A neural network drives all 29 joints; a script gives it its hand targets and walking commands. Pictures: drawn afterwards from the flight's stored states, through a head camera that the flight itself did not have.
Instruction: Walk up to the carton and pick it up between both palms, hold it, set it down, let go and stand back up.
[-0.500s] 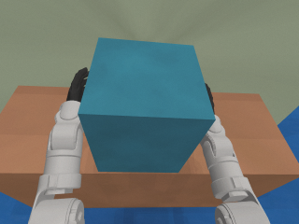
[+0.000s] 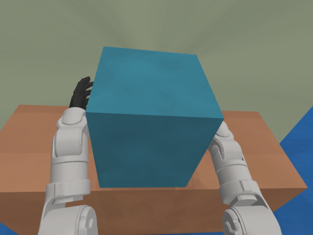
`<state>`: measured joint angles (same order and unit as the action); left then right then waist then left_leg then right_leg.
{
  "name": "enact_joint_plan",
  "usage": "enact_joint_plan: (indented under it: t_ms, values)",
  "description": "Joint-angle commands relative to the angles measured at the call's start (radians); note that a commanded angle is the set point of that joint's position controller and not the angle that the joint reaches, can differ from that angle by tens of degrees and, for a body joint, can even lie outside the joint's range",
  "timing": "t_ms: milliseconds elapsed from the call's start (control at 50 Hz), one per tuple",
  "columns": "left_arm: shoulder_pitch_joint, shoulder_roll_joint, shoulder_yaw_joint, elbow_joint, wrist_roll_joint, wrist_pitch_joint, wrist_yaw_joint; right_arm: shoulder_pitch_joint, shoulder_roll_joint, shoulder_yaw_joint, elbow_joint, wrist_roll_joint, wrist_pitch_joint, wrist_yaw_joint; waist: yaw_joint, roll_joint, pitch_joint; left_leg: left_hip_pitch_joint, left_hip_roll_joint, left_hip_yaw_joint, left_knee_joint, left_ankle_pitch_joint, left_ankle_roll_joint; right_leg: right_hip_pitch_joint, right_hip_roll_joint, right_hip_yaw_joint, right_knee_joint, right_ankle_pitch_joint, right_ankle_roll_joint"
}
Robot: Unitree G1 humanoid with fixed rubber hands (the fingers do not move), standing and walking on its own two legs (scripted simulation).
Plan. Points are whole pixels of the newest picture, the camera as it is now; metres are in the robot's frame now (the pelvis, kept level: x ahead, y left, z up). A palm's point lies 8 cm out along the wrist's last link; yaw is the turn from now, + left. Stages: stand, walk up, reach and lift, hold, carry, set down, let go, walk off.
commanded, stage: reach and lift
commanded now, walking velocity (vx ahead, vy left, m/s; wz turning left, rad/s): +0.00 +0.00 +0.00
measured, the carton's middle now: (147, 121) +0.37 +0.00 +0.11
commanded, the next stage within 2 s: hold in 0.24 s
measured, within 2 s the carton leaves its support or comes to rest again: neither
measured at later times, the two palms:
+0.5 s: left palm (72, 106) +0.35 +0.17 +0.19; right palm (213, 107) +0.36 -0.16 +0.18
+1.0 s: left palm (84, 95) +0.36 +0.15 +0.21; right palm (223, 109) +0.35 -0.18 +0.18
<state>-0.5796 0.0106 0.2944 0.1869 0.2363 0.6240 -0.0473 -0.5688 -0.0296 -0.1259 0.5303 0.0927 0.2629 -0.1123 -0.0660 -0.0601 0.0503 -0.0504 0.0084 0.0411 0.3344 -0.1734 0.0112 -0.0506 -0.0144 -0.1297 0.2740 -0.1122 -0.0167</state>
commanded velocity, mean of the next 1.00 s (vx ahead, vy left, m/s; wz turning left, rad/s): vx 0.00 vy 0.00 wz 0.00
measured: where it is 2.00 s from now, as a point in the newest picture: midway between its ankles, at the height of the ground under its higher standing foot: outside the picture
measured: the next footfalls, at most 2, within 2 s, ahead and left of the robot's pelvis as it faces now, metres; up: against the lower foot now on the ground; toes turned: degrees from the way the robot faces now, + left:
none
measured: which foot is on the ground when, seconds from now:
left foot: down 0.00-1.00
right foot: down 0.00-1.00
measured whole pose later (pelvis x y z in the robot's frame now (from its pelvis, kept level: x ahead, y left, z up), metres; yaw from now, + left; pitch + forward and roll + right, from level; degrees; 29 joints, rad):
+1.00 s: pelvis +0.00 +0.00 +0.00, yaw -2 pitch -7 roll +0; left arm -0.63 -0.02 0.33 0.13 0.26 0.72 -0.03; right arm -0.64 -0.10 -0.06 0.51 0.16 0.35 -0.13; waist -0.06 -0.01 0.01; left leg -0.03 0.02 0.07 0.32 -0.17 0.01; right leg -0.05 0.00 -0.09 0.27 -0.10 -0.02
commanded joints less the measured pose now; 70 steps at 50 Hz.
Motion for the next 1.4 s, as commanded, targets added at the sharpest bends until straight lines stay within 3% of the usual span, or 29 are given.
enact_joint_plan:
  t_ms: [0, 160, 240, 340, 420, 520, 540, 560, 640, 660, 700, 800, 820, 880, 920, 940, 1040, 1080, 1120, 1140, 1180, 1260, 1380]
  values:
    - [-0.598, -0.557, -0.557, -0.078, -0.168, -0.092, -0.075, -0.834, 0.456, 0.344, -0.387, 0.04, -0.145, 0.117, -0.038, 0.114, -0.524, 0.159, -0.02, -0.038, -0.012, 0.206, -0.06, 0.049, 0.066, 0.004, -0.009, 0.083, 0.022]
    - [-0.507, -0.499, -0.435, -0.046, -0.125, -0.062, -0.105, -0.829, 0.473, 0.428, -0.36, 0.071, -0.111, 0.087, 0.018, 0.005, -0.478, -0.002, -0.05, -0.018, -0.032, 0.208, -0.006, 0.252, 0.05, 0.061, 0.018, 0.246, 0.052]
    - [-0.493, -0.481, -0.433, -0.114, -0.117, -0.045, -0.117, -0.815, 0.499, 0.491, -0.397, 0.126, -0.093, 0.062, 0.03, 0.021, -0.501, -0.004, -0.065, -0.013, -0.014, 0.289, -0.012, 0.327, 0.047, 0.078, 0.04, 0.389, 0.062]
    - [-0.451, -0.476, -0.525, -0.33, -0.149, -0.005, -0.103, -0.741, 0.509, 0.587, -0.534, 0.223, -0.047, 0.023, 0.031, 0.088, -0.551, 0.053, -0.072, -0.029, 0.038, 0.468, -0.042, 0.332, 0.058, 0.079, 0.059, 0.518, 0.058]
    - [-0.412, -0.431, -0.496, -0.378, -0.125, 0.052, -0.122, -0.642, 0.451, 0.529, -0.514, 0.221, 0.01, 0.017, -0.009, 0.094, -0.426, 0.057, -0.064, -0.017, 0.012, 0.416, -0.057, 0.283, 0.056, 0.071, 0.026, 0.402, 0.051]
    - [-0.464, -0.408, -0.471, -0.286, -0.102, 0.103, -0.165, -0.643, 0.417, 0.379, -0.422, 0.13, 0.052, 0.051, -0.067, 0.084, -0.247, -0.058, -0.037, -0.002, -0.1, 0.055, -0.038, 0.199, 0.036, 0.057, -0.032, 0.064, 0.035]
    - [-0.49, -0.419, -0.483, -0.275, -0.109, 0.101, -0.166, -0.662, 0.423, 0.358, -0.42, 0.115, 0.049, 0.059, -0.072, 0.093, -0.243, -0.067, -0.033, -0.005, -0.11, 0.017, -0.037, 0.184, 0.035, 0.052, -0.034, 0.015, 0.03]
    - [-0.501, -0.43, -0.492, -0.241, -0.108, 0.099, -0.163, -0.692, 0.398, 0.362, -0.37, 0.124, 0.052, 0.067, -0.053, 0.123, -0.214, -0.073, -0.035, -0.012, -0.117, -0.01, -0.044, 0.152, 0.04, 0.048, -0.028, -0.048, 0.011]
    - [-0.608, -0.516, -0.589, -0.278, -0.173, 0.051, -0.122, -0.804, 0.428, 0.378, -0.453, 0.138, 0.013, 0.091, -0.07, 0.183, -0.408, 0.03, -0.024, -0.026, -0.061, 0.123, -0.069, 0.111, 0.063, 0.028, -0.003, -0.014, -0.001]
    - [-0.61, -0.528, -0.596, -0.276, -0.179, 0.043, -0.112, -0.835, 0.441, 0.391, -0.474, 0.145, 0.004, 0.097, -0.059, 0.175, -0.466, 0.065, -0.023, -0.031, -0.042, 0.168, -0.071, 0.111, 0.069, 0.022, 0.0, 0.01, -0.002]
    - [-0.649, -0.546, -0.609, -0.258, -0.194, 0.023, -0.088, -0.884, 0.443, 0.384, -0.478, 0.137, -0.009, 0.108, -0.051, 0.169, -0.533, 0.077, -0.016, -0.035, -0.04, 0.136, -0.067, 0.077, 0.077, 0.021, 0.001, -0.033, -0.003]
    - [-0.571, -0.513, -0.461, -0.127, -0.125, 0.037, -0.092, -0.88, 0.45, 0.398, -0.369, 0.119, -0.006, 0.126, 0.031, 0.055, -0.471, 0.0, -0.019, -0.017, -0.076, 0.072, -0.008, 0.145, 0.067, 0.04, -0.014, -0.058, 0.01]
    - [-0.573, -0.497, -0.437, -0.125, -0.118, 0.04, -0.097, -0.884, 0.463, 0.415, -0.366, 0.123, -0.004, 0.123, 0.046, 0.028, -0.494, -0.004, -0.024, -0.011, -0.073, 0.095, 0.002, 0.167, 0.065, 0.052, -0.016, -0.033, 0.018]
    - [-0.54, -0.459, -0.386, -0.13, -0.087, 0.051, -0.113, -0.843, 0.464, 0.457, -0.336, 0.163, 0.005, 0.106, 0.07, 0.017, -0.467, 0.028, -0.036, 0.0, -0.046, 0.222, 0.002, 0.227, 0.062, 0.064, -0.008, 0.105, 0.027]
    - [-0.527, -0.437, -0.351, -0.117, -0.073, 0.058, -0.134, -0.821, 0.474, 0.46, -0.305, 0.162, 0.016, 0.09, 0.061, -0.002, -0.411, 0.011, -0.049, 0.01, -0.053, 0.218, 0.012, 0.263, 0.055, 0.074, -0.012, 0.158, 0.041]
    - [-0.531, -0.449, -0.355, -0.142, -0.074, 0.058, -0.141, -0.829, 0.486, 0.47, -0.336, 0.171, 0.011, 0.082, 0.065, 0.001, -0.429, 0.001, -0.052, 0.008, -0.056, 0.217, 0.009, 0.289, 0.053, 0.076, -0.007, 0.18, 0.045]
    - [-0.512, -0.447, -0.376, -0.166, -0.083, 0.069, -0.174, -0.83, 0.493, 0.481, -0.411, 0.193, 0.012, 0.044, 0.03, 0.025, -0.403, -0.005, -0.065, 0.009, -0.04, 0.243, 0.001, 0.311, 0.04, 0.089, 0.005, 0.312, 0.055]
    - [-0.513, -0.445, -0.4, -0.207, -0.093, 0.067, -0.176, -0.811, 0.498, 0.476, -0.43, 0.196, 0.017, 0.037, 0.01, 0.037, -0.383, -0.007, -0.066, 0.004, -0.042, 0.232, -0.009, 0.299, 0.043, 0.081, 0.005, 0.297, 0.053]
    - [-0.558, -0.444, -0.408, -0.202, -0.098, 0.064, -0.176, -0.815, 0.496, 0.45, -0.409, 0.178, 0.025, 0.04, 0.002, 0.053, -0.345, -0.03, -0.064, 0.004, -0.063, 0.159, -0.012, 0.259, 0.039, 0.078, -0.009, 0.193, 0.044]
    - [-0.586, -0.454, -0.435, -0.225, -0.114, 0.057, -0.174, -0.802, 0.503, 0.437, -0.4, 0.174, 0.026, 0.042, -0.019, 0.076, -0.35, -0.035, -0.061, -0.002, -0.068, 0.141, -0.017, 0.238, 0.037, 0.073, -0.008, 0.157, 0.041]
    - [-0.605, -0.439, -0.429, -0.198, -0.104, 0.055, -0.172, -0.78, 0.49, 0.404, -0.344, 0.147, 0.034, 0.053, -0.023, 0.086, -0.301, -0.055, -0.055, -0.001, -0.091, 0.076, -0.016, 0.202, 0.031, 0.065, -0.018, 0.058, 0.036]
    - [-0.68, -0.495, -0.548, -0.29, -0.174, 0.024, -0.141, -0.823, 0.504, 0.39, -0.439, 0.142, 0.005, 0.069, -0.06, 0.171, -0.483, -0.004, -0.05, -0.015, -0.055, 0.12, -0.047, 0.167, 0.038, 0.05, 0.004, 0.041, 0.027]
    - [-0.567, -0.486, -0.552, -0.24, -0.158, 0.015, -0.116, -0.786, 0.47, 0.436, -0.459, 0.147, -0.001, 0.065, -0.051, 0.131, -0.557, 0.067, -0.045, -0.03, -0.007, 0.248, -0.051, 0.186, 0.055, 0.041, 0.011, 0.147, 0.032]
